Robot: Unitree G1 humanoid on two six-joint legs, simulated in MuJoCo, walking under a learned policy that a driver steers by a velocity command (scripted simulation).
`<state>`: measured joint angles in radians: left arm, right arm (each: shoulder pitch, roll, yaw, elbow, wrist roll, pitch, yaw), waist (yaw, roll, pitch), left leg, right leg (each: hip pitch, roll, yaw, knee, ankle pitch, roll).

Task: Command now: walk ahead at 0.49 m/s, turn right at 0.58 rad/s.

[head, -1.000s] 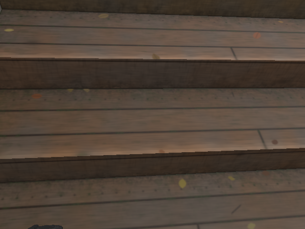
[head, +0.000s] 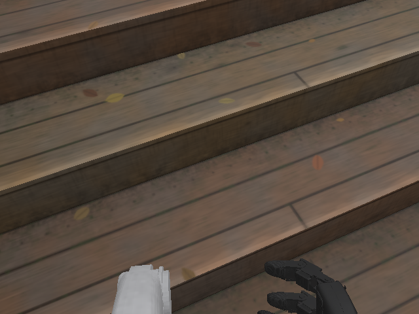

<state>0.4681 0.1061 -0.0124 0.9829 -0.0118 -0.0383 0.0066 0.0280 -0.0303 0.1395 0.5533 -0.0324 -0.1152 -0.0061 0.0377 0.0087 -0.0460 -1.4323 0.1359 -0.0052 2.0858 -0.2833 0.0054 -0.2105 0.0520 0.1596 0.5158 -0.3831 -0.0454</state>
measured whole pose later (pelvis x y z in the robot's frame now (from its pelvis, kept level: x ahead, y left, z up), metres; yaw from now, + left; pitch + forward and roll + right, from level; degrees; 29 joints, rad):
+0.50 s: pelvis +0.27 +0.07 +0.16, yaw -17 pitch +2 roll +2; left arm 0.07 0.15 0.00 0.65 -0.04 0.00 -0.04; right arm 0.49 -0.12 -0.02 0.97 -0.03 -0.09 -0.04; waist -0.09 -0.02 -0.02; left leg -0.11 0.07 0.32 0.44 -0.34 0.00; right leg -0.97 -0.08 0.06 1.29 0.00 -0.05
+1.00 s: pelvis +0.51 -0.06 +0.17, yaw -14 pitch +1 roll +3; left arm 0.47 0.11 -0.04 1.08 0.06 -0.01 -0.02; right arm 0.04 -0.06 0.08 0.63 0.03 -0.03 0.00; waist 0.01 0.01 -0.03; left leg -1.34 -0.02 -0.01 2.07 -0.12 0.07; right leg -0.10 -0.07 -0.15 0.35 -0.26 -0.02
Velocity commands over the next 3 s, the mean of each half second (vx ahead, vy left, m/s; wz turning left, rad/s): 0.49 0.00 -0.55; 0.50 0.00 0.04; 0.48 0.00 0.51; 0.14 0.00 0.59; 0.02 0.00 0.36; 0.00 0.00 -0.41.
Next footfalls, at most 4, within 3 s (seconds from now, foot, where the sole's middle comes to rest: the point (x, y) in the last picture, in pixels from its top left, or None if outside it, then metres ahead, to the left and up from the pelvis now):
0.10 left None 0.27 0.18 -0.61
0.70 right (292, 298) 0.49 -0.15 -0.61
1.14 left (246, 194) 0.72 -0.03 -0.45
1.64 right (305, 73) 1.06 -0.21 -0.30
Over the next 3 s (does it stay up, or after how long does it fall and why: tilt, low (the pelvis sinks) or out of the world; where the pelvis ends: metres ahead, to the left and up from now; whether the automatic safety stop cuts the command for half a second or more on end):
stays up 1.06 -0.11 0.47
